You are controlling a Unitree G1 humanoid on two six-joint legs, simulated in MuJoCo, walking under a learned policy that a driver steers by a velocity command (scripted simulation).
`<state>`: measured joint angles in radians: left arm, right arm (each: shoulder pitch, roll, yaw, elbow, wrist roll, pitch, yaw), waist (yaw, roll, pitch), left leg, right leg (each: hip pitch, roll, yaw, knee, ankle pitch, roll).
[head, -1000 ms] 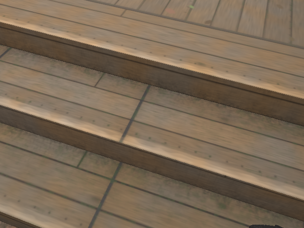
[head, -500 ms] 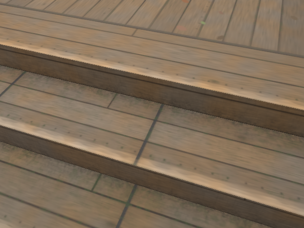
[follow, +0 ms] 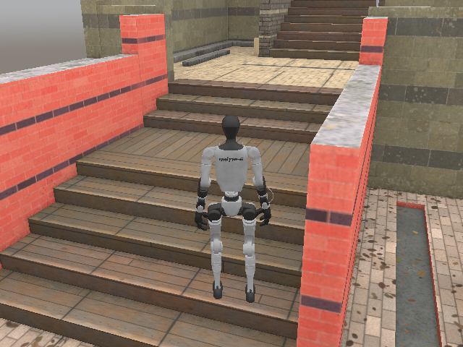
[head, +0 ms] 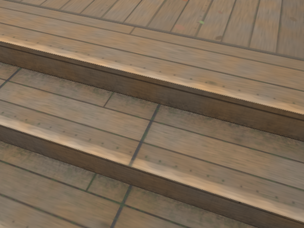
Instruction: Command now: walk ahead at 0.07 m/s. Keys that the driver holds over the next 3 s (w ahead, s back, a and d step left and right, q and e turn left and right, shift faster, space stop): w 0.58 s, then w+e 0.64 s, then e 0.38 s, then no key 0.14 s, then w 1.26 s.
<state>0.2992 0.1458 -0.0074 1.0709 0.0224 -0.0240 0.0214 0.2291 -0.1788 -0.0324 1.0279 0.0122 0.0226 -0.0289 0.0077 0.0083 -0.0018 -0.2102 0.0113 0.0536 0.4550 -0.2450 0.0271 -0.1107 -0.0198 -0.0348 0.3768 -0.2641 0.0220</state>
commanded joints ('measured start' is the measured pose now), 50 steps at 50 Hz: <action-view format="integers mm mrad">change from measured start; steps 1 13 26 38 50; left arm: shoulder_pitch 72 368 215 0 -204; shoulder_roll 88 205 186 10 -7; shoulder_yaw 14 58 27 9 -22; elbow -7 24 -21 -276 -350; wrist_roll -10 -34 -65 -63 -43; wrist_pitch -2 -63 -32 -18 27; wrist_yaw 9 0 48 -47 -46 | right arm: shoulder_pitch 41 -168 -378 -53 271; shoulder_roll -108 -51 83 57 -53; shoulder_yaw -23 -11 159 51 69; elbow -10 -123 -561 -108 -8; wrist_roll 9 9 -16 -63 -66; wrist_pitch -3 -108 -122 -129 -95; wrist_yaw -6 32 92 88 15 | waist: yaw -4 148 -28 80 -23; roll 7 -266 52 63 -4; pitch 12 95 102 -30 114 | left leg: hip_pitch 25 -598 -528 -341 225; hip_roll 28 -33 187 331 352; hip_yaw -37 33 108 -266 46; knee -65 490 918 -48 -186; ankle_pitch -40 -174 -15 -311 -55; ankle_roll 39 -3 8 23 46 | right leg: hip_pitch -66 250 -413 -677 -1427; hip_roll -2 -317 -194 -51 -13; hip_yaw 2 553 -6 215 133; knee -24 -195 -497 1520 1754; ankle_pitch -4 -102 87 193 102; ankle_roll -67 -330 -169 -241 -141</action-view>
